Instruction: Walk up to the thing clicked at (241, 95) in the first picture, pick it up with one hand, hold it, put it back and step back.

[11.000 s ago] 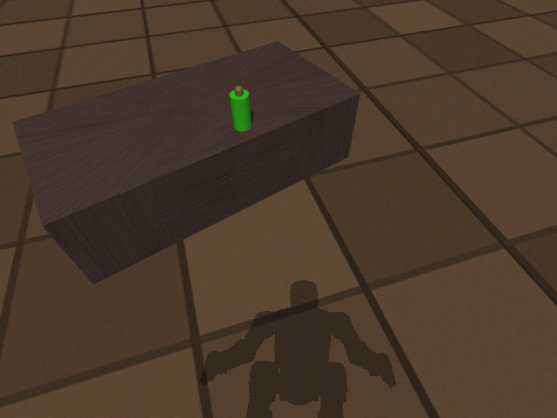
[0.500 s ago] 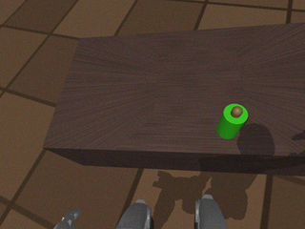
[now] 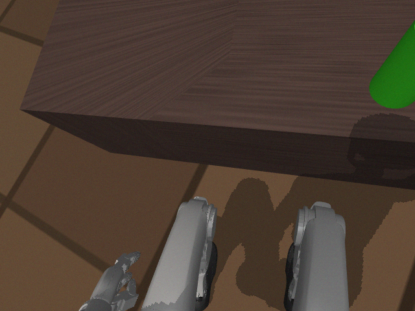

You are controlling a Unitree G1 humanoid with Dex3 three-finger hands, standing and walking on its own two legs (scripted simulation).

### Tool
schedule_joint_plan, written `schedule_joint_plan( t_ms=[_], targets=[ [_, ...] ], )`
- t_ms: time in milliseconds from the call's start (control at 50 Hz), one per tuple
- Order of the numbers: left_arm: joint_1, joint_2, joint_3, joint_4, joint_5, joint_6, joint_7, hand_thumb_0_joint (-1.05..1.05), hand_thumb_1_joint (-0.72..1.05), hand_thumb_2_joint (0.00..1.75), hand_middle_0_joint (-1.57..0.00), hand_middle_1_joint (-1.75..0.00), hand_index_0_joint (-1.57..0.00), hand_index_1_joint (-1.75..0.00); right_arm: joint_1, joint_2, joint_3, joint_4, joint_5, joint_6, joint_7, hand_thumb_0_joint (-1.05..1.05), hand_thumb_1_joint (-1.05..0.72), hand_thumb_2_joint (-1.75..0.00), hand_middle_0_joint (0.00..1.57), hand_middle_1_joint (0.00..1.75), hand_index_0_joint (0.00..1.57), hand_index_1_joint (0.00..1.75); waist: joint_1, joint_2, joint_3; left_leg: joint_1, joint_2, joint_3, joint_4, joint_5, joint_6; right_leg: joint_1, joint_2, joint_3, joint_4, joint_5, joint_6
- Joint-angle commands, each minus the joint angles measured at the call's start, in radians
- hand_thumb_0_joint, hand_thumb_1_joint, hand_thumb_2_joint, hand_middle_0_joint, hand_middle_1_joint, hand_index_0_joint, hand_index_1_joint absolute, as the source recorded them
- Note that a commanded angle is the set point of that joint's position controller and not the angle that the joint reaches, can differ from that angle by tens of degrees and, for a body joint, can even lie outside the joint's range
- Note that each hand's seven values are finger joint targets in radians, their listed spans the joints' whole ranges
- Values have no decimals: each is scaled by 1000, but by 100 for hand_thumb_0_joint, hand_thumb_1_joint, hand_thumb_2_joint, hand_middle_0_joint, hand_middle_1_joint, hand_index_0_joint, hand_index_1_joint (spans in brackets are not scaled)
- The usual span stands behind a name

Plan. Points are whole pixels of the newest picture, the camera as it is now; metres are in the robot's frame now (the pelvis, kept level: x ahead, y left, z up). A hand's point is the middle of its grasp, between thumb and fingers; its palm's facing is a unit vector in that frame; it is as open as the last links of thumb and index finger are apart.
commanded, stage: close in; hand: right
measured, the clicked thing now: out of the picture +0.51 -0.28 +0.02
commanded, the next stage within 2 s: rest palm in 0.52 s
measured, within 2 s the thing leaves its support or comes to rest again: leaves its support in 1.86 s
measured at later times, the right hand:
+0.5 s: hand out of the picture +0.49 -0.30 +0.01, palm faces +0.25 +0.97 -0.01, open 17.1 cm
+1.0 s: hand (412, 70) +0.51 -0.28 +0.00, palm faces +0.24 +0.97 -0.01, open 16.2 cm
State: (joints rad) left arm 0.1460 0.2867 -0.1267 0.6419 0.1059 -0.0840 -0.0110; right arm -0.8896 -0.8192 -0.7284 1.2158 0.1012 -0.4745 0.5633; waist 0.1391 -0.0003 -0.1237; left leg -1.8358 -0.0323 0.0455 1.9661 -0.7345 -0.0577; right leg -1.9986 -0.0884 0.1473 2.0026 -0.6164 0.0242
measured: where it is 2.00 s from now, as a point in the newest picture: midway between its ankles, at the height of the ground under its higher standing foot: (247, 288)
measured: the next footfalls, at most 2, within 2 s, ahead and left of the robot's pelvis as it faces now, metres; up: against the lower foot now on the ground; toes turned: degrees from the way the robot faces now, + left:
none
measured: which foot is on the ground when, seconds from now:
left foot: down 0.00-1.00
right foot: down 0.00-1.00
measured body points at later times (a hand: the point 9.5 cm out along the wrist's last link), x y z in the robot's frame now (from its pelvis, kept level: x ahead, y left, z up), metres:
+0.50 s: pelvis -0.02 +0.01 -0.03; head +0.18 -0.03 +0.37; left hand +0.07 +0.29 -0.14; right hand +0.47 -0.35 +0.01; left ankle +0.07 +0.14 -0.42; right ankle +0.09 -0.14 -0.42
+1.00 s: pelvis +0.00 +0.02 -0.03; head +0.21 -0.03 +0.36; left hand +0.10 +0.29 -0.15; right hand +0.49 -0.33 +0.00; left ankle +0.07 +0.14 -0.42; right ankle +0.09 -0.14 -0.42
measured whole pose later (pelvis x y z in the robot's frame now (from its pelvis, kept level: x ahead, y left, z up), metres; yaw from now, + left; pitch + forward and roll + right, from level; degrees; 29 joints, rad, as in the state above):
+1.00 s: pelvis +0.00 +0.02 -0.03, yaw +0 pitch +35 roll +6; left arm 0.15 0.28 -0.05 0.63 0.08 0.04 -0.02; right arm -0.88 -0.60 -0.58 1.00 0.09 -0.39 0.26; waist 0.13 -0.01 -0.14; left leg -1.95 -0.06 0.04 2.08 -0.74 -0.03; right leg -2.08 -0.11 0.16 2.08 -0.62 0.05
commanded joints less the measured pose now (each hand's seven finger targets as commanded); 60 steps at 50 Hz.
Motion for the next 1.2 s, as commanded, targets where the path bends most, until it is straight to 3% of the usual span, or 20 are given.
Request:
schedule_joint_plan(
  t_ms=[0, 120, 180, 200, 240, 280, 320, 420, 500, 520, 600, 680, 760, 780, 820, 900, 920, 940, 1020, 1180],
  targets=[
    [181, 238, 98, -50, -10, 7, -9, 0, 89, 90, -19, -30, -19, -29, -336, -374, -33, -280, 21, -68, -55, 0, 52, -2, 7, 3, 6, 3, -21, -279, -733, 131, -18, 61, -160, 255, 86, 581, 6, -47, -139, 211, -41],
    [173, 238, 127, -65, -27, 43, -13, 0, 89, 90, -19, -30, -19, -30, -386, -294, 34, -391, -4, -22, -149, 0, 45, -2, 7, 3, 6, 3, -27, -321, -738, 46, -27, 74, -136, 96, 97, 547, 10, -52, -152, 12, -37],
    [182, 239, 142, -72, -38, 62, -7, 0, 91, 90, -19, -30, -20, -29, -394, -279, 49, -451, -10, 7, -196, 0, 43, -3, 7, 3, 5, 3, -30, -319, -739, 51, -30, 76, -137, 72, 99, 541, 12, -51, -173, -33, -36],
    [185, 236, 147, -69, -42, 64, -5, 0, 91, 90, -19, -30, -19, -29, -387, -271, 52, -466, -6, 19, -210, 0, 44, -2, 7, 3, 5, 3, -33, -314, -738, 62, -31, 74, -150, 68, 99, 535, 13, -61, -174, -36, -38],
    [198, 228, 149, -64, -47, 68, 0, 0, 91, 90, -19, -30, -19, -29, -368, -228, 63, -440, 7, 37, -232, 0, 45, -2, 7, 3, 5, 3, -9, -258, -696, 74, -33, 73, -168, 81, 94, 490, 11, -67, -160, -23, -45],
    [193, 223, 147, -62, -50, 74, 4, 0, 91, 90, -19, -30, -19, -29, -359, -243, 61, -449, 3, 46, -254, 0, 44, -2, 7, 3, 5, 3, -22, -260, -683, 80, -33, 63, -168, 92, 95, 466, 9, -74, -160, -10, -48],
    [201, 213, 148, -56, -49, 77, 4, 0, 91, 90, -19, -30, -19, -29, -327, -185, 88, -394, 1, 56, -266, 0, 44, -2, 7, 3, 5, 3, 0, -208, -633, 92, -36, 58, -181, 112, 91, 421, 6, -75, -146, 8, -54],
    [187, 213, 145, -59, -46, 78, 5, 0, 91, 89, -20, -30, -20, -30, -305, -124, 117, -335, 2, 39, -276, 0, 41, -3, 7, 3, 5, 3, 19, -177, -529, 40, -36, 63, -178, 85, 92, 368, 6, -66, -145, -22, -61],
    [184, 217, 140, -67, -42, 79, 3, 0, 91, 89, -20, -30, -20, -30, -322, -109, 126, -339, 13, 21, -280, 0, 43, -4, 7, 3, 5, 3, 14, -183, -566, 69, -32, 57, -167, 130, 91, 380, 9, -68, -133, 22, -61],
    [200, 217, 145, -66, -39, 83, 3, 0, 91, 88, -20, -30, -20, -30, -330, -140, 107, -386, 10, 16, -284, 0, 41, -3, 7, 3, 5, 3, -1, -194, -625, 108, -33, 52, -166, 166, 90, 409, 7, -73, -130, 60, -58],
    [200, 216, 149, -61, -37, 91, 3, 0, 90, 89, -19, -30, -20, -30, -366, -137, 108, -416, 8, 6, -298, 0, 40, -4, 7, 3, 5, 3, -7, -217, -677, 131, -33, 49, -161, 195, 88, 435, 6, -75, -125, 91, -54],
    [199, 211, 154, -60, -36, 99, 3, 0, 84, 93, -19, -28, -18, -30, -318, -121, 106, -417, 3, 10, -305, 0, 31, -9, 7, 5, 5, 5, -11, -198, -725, 191, -32, 44, -158, 276, 81, 464, 2, -81, -104, 171, -54],
    [193, 208, 161, -56, -39, 108, 4, 0, 84, 94, -19, -28, -17, -30, -338, -110, 110, -459, 5, 13, -308, 0, 32, -6, 11, 4, 9, 4, -9, -209, -725, 199, -33, 41, -167, 268, 83, 459, 1, -80, -118, 162, -52],
    [193, 199, 160, -50, -36, 108, 3, 0, 88, 91, -20, -29, -19, -30, -310, -109, 103, -445, 5, 16, -311, 0, 34, -1, 18, 5, 16, 5, -16, -198, -714, 208, -35, 38, -174, 283, 81, 453, -1, -84, -112, 173, -53],
    [183, 202, 157, -51, -36, 109, 2, 0, 89, 91, -20, -30, -20, -30, -329, -69, 129, -437, 10, 14, -306, 0, 37, 0, 26, 7, 23, 7, 9, -177, -687, 181, -36, 44, -164, 283, 80, 441, -2, -75, -101, 171, -56],
    [191, 201, 157, -44, -31, 113, 1, 0, 89, 91, -20, -30, -20, -30, -354, -86, 134, -453, 2, 8, -304, 0, 37, 0, 32, 11, 29, 11, 9, -211, -703, 166, -36, 46, -150, 286, 84, 464, -3, -74, -96, 185, -52],
    [181, 198, 153, -46, -31, 112, 0, 0, 89, 91, -20, -30, -20, -30, -340, -82, 130, -438, 6, 10, -306, 0, 38, -2, 32, 12, 30, 12, -4, -214, -689, 158, -36, 46, -151, 281, 86, 465, -3, -76, -102, 180, -51],
    [177, 196, 151, -49, -33, 112, -1, 0, 90, 90, -20, -30, -20, -30, -336, -53, 147, -408, 8, 13, -304, 0, 39, -2, 33, 13, 31, 13, 12, -201, -655, 138, -37, 54, -154, 259, 86, 455, -2, -69, -108, 158, -52],
    [179, 198, 154, -56, -33, 112, -1, 0, 89, 91, -20, -30, -20, -30, -370, -73, 152, -439, 1, 14, -313, 0, 37, -7, 41, 19, 39, 19, 4, -207, -679, 153, -36, 47, -171, 222, 87, 448, 1, -76, -120, 115, -52],
    [192, 196, 153, -60, -36, 118, -1, 0, 89, 91, -19, -30, -19, -30, -389, -65, 160, -442, -7, 26, -343, 0, 27, -22, 62, 39, 60, 39, 9, -205, -700, 167, -33, 56, -171, 249, 85, 482, 3, -71, -125, 146, -49]
  ],
)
